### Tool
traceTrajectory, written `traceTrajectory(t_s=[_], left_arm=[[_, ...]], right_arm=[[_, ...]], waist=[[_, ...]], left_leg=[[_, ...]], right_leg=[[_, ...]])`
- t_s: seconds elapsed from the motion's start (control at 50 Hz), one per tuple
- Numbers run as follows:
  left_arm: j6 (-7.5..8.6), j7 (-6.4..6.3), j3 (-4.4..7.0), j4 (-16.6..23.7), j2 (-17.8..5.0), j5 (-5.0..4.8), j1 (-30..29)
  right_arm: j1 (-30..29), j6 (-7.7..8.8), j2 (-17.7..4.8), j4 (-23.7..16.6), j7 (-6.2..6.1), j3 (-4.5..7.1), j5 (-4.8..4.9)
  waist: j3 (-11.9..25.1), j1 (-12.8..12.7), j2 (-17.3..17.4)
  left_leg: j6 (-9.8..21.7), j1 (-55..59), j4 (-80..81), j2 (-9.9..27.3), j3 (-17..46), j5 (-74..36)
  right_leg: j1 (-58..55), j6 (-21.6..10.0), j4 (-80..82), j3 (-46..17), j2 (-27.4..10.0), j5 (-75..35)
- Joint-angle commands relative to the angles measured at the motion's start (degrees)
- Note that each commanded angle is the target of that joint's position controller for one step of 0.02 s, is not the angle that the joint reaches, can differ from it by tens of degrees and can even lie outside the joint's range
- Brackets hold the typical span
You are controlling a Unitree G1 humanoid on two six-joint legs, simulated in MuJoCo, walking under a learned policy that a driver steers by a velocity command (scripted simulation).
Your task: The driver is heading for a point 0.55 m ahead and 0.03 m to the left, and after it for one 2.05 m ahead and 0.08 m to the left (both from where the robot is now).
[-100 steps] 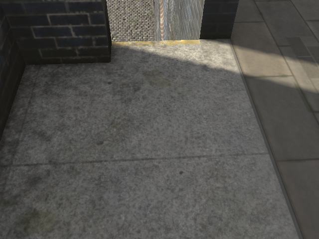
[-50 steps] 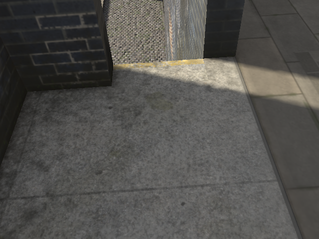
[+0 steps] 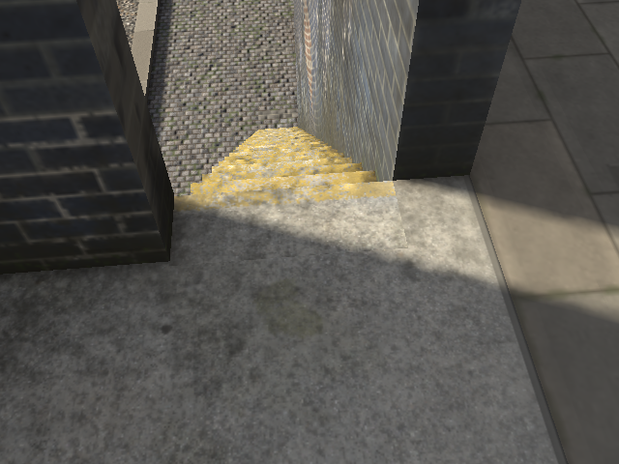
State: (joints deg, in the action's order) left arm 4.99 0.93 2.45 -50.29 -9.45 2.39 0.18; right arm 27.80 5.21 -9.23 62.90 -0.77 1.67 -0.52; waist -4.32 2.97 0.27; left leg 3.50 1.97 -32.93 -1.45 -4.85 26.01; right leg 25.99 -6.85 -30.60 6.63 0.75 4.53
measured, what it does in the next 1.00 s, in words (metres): walks ahead: left foot, then right foot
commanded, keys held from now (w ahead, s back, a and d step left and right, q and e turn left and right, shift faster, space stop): w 0.54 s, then no key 0.46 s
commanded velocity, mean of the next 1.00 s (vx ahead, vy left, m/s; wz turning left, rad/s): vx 0.37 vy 0.00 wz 0.00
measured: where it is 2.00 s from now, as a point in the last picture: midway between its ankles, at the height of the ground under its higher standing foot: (313, 447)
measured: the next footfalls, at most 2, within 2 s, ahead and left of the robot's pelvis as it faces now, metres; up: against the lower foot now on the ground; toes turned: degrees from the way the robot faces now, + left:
left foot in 0.54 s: +0.46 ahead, +0.11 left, +0.00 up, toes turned +5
right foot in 0.96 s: +0.56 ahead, -0.08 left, +0.00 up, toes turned -2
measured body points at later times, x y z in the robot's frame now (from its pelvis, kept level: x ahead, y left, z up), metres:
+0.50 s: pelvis +0.27 +0.01 +0.01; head +0.31 +0.01 +0.46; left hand +0.19 +0.24 -0.13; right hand +0.47 -0.20 -0.10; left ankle +0.42 +0.11 -0.71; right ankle +0.12 -0.07 -0.72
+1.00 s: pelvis +0.46 +0.02 +0.02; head +0.47 +0.02 +0.47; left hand +0.53 +0.25 -0.13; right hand +0.46 -0.19 -0.14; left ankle +0.43 +0.10 -0.72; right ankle +0.52 -0.08 -0.72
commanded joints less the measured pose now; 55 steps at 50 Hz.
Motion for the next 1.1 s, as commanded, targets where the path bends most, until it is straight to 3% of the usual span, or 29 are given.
traceTrajectory(t_s=[0.02,0.04,0.06,0.1,0.16,0.22,0.3,0.42,0.48,0.5,0.52,0.54,0.56,0.58,0.6,0.62,0.66,0.68,0.72,0.74,0.78,0.82,0.92,0.94,0.96,0.98,1.0,1.04,1.1], left_arm=[[-0.66,-0.47,4.57,-4.9,-14.4,-0.37,26.4],[-0.75,-0.24,3.73,-4.1,-11.8,-1.48,19.4],[-0.32,0.05,2.72,-3.6,-8.0,-1.58,15.6],[0.36,-0.34,1.46,-4.8,-4.2,-1.69,14.5],[1.47,-0.78,1.38,-6.8,-5.5,-1.73,19.0],[1.59,-0.76,1.41,-7.5,-6.9,-1.73,22.0],[1.49,-0.77,0.90,-8.2,-6.6,-1.78,26.0],[1.69,-1.87,1.15,-9.9,-7.7,-0.89,30.2],[1.40,-2.35,1.51,-10.0,-8.9,-0.58,28.3],[1.39,-2.30,1.91,-10.1,-10.1,-0.68,27.2],[1.10,-2.12,1.94,-9.9,-10.3,-0.88,25.9],[1.09,-1.88,1.44,-8.5,-9.0,-1.41,25.0],[0.92,-1.12,0.16,-7.4,-2.7,-4.07,31.8],[0.86,-1.16,1.41,-8.1,-7.9,-2.48,28.2],[0.91,-0.95,1.45,-6.5,-7.9,-2.34,23.5],[1.09,-0.82,1.14,-6.5,-6.7,-1.85,21.5],[-0.78,-0.81,0.89,-7.5,-4.7,-0.25,22.8],[-1.80,-0.72,0.76,-7.9,-3.7,0.05,23.7],[-3.16,-0.50,0.77,-8.8,-3.0,-1.19,25.2],[-3.61,-0.59,0.68,-8.8,-3.1,-1.16,24.6],[-3.88,-0.89,0.12,-8.0,-2.9,-1.02,20.4],[-3.53,-1.54,0.09,-7.0,-4.3,-1.26,15.6],[-3.10,-1.92,-0.48,-8.2,-3.7,-1.46,14.3],[-2.75,-1.96,-0.57,-8.9,-3.7,-1.20,15.4],[-2.23,-2.21,-0.22,-9.5,-5.9,-0.82,16.8],[-1.44,-2.65,0.46,-9.4,-9.9,-0.38,17.0],[-1.67,-2.79,0.03,-9.5,-8.5,-1.71,14.2],[-2.00,-2.36,-0.62,-9.0,-4.8,-2.50,10.5],[-2.23,-3.17,-0.55,-11.0,-4.5,-2.89,13.4]], right_arm=[[4.3,0.57,-6.5,-3.9,0.48,1.53,1.19],[-1.3,0.46,-7.0,-5.7,0.53,1.92,0.48],[-4.6,0.72,-6.2,-6.5,0.74,1.71,0.10],[-4.3,-0.50,-4.2,-6.2,1.16,1.71,-1.31],[-4.9,-2.21,-3.0,-6.6,2.05,1.74,-1.81],[-12.8,-2.87,-4.0,-9.5,2.38,1.82,-1.64],[-22.4,-2.70,-3.8,-12.8,2.58,1.26,-0.92],[-31.3,-1.94,-5.1,-15.9,2.20,1.21,-0.50],[-28.7,-1.20,-6.1,-15.9,1.92,1.73,-0.55],[-23.6,-1.23,-6.5,-14.6,1.52,2.08,-0.91],[-13.8,-0.92,-7.7,-11.3,0.94,2.86,-1.38],[-2.4,-0.45,-11.5,-8.6,0.24,4.12,-2.84],[2.5,-0.30,-17.9,-7.9,0.12,5.57,-3.93],[-2.9,-0.93,-15.6,-8.4,0.32,5.06,-1.83],[-10.4,-0.72,-12.5,-9.7,0.42,4.01,-1.01],[-12.7,-0.24,-8.6,-9.6,0.73,2.88,-0.92],[-12.4,0.51,-4.3,-8.0,0.63,1.44,-0.40],[-11.4,0.97,-4.0,-7.3,0.61,1.11,-0.27],[-10.6,1.26,-4.4,-7.0,0.95,0.41,-0.64],[-11.0,1.10,-5.3,-7.0,0.97,0.32,-0.88],[-11.0,0.55,-6.6,-7.0,0.85,0.26,-0.92],[-8.8,0.26,-7.5,-6.5,0.48,0.33,-0.94],[-8.6,-0.98,-5.3,-5.5,-0.12,-0.37,-0.49],[-9.0,-1.19,-4.9,-5.5,-0.29,-0.54,-0.31],[-6.9,-1.29,-4.2,-5.1,-0.45,-0.71,-0.61],[-2.4,-1.48,-2.4,-4.8,-0.73,-0.79,-1.26],[2.8,-2.56,0.9,-2.5,-1.08,-1.64,-0.67],[-1.4,-3.35,-2.6,-2.1,-1.41,-0.93,-1.36],[-3.6,-3.16,-2.5,-1.5,-1.51,-0.90,-0.56]], waist=[[21.6,-9.3,-6.7],[11.8,-6.5,-4.1],[6.5,-5.4,-1.4],[2.5,-1.8,-2.1],[2.1,-0.5,-2.8],[-0.2,-1.5,-3.1],[-1.4,-3.9,-3.4],[-2.3,-6.1,-4.2],[-0.8,-3.8,-4.8],[2.4,-1.5,-5.5],[7.3,2.7,-3.8],[14.0,6.8,-0.3],[21.5,4.5,13.4],[19.8,2.8,6.4],[11.7,-0.1,3.5],[8.3,-1.3,0.4],[6.0,-4.0,2.2],[6.3,-4.8,2.9],[6.9,-6.6,4.8],[6.9,-7.2,5.2],[6.1,-6.5,6.2],[6.8,-4.7,6.5],[4.9,-4.5,4.5],[4.5,-5.3,3.1],[4.8,-4.6,-0.4],[5.3,-1.3,-5.9],[6.2,0.3,-9.2],[2.1,-0.7,-5.5],[2.9,-1.9,-2.7]], left_leg=[[2.2,-35.3,-45.5,-1.7,6.4,1.8],[2.6,-38.8,-45.0,2.1,7.7,-3.2],[2.5,-37.8,-41.5,4.2,7.5,-7.3],[1.7,-32.7,-35.2,6.7,7.1,-10.1],[0.2,-32.2,-31.7,7.1,5.4,-12.3],[-1.2,-38.2,-25.5,8.4,4.0,-18.4],[-2.1,-39.4,-12.8,7.6,1.9,-25.1],[-0.1,-39.9,-1.9,5.6,0.9,-24.4],[2.6,-32.8,2.0,2.7,-0.8,-17.7],[3.6,-25.3,3.6,0.7,-1.4,-16.3],[4.8,-13.5,6.7,-0.9,-2.6,-17.6],[7.6,2.9,7.3,7.3,6.2,-13.5],[16.5,19.5,12.7,26.1,36.1,-12.8],[16.6,14.2,17.3,25.7,41.3,-21.5],[15.0,5.5,16.2,23.6,29.2,-30.6],[13.5,-1.2,16.9,21.1,22.4,-40.8],[9.8,-8.6,17.7,16.9,12.7,-53.9],[9.1,-10.3,17.5,16.1,10.5,-59.1],[8.4,-12.9,16.8,13.7,5.5,-67.1],[7.9,-13.6,16.5,12.7,3.6,-67.7],[6.7,-14.9,16.0,10.9,1.0,-65.6],[7.3,-13.1,15.9,11.8,2.1,-62.4],[6.9,-13.8,13.6,13.5,5.7,-44.1],[5.2,-15.2,12.0,12.4,6.1,-37.4],[3.0,-16.8,10.1,10.3,6.0,-28.7],[1.2,-18.9,8.0,6.7,4.3,-16.0],[-0.1,-14.6,9.1,3.9,2.7,-7.0],[-1.1,-10.0,13.0,4.7,4.5,-11.4],[-0.5,-9.1,13.9,6.5,5.4,-17.4]], right_leg=[[-43.8,-13.4,14.2,-45.4,-24.6,9.8],[-35.0,-11.1,15.4,-35.5,-22.3,12.1],[-26.9,-9.3,17.9,-29.0,-19.9,8.3],[-17.7,-5.3,20.7,-19.8,-14.7,2.1],[-15.8,-5.2,22.1,-14.6,-12.6,-5.9],[-17.2,-5.1,24.2,-12.1,-11.6,-7.0],[-20.5,-4.2,24.3,-9.4,-10.3,-12.1],[-31.4,-4.6,21.8,-8.9,-13.1,-17.4],[-33.5,-3.5,15.4,-7.4,-13.9,-32.1],[-32.4,-2.5,9.8,-6.6,-13.1,-39.3],[-29.3,-1.4,-0.9,-4.6,-10.8,-40.0],[-17.3,-0.3,-16.3,-3.2,-8.3,-25.6],[4.5,3.0,-41.1,-0.4,2.8,13.3],[9.2,2.4,-46.4,-8.8,2.5,23.8],[9.6,2.5,-44.8,-9.5,-1.1,19.3],[7.3,3.0,-41.2,-9.4,-2.7,16.8],[1.1,4.5,-35.0,-8.8,-4.2,16.2],[-1.3,5.1,-33.5,-8.3,-3.6,15.7],[-4.0,5.7,-29.7,-7.6,-2.1,13.4],[-4.6,5.9,-26.1,-6.9,-1.9,11.8],[-6.3,6.0,-17.0,-5.3,-1.7,8.1],[-7.1,5.7,-12.1,-4.1,-1.7,5.7],[-13.6,4.7,0.1,-4.5,-2.2,3.3],[-17.5,4.3,6.1,-5.3,-2.6,-0.6],[-21.8,3.9,9.4,-9.4,-6.5,-9.5],[-24.2,1.9,9.1,-15.1,-12.9,-21.7],[-19.3,-2.4,9.6,-17.6,-15.5,-20.9],[-13.0,0.5,11.2,-14.5,-10.3,-10.8],[-16.4,2.2,10.9,-11.6,-7.3,-10.9]])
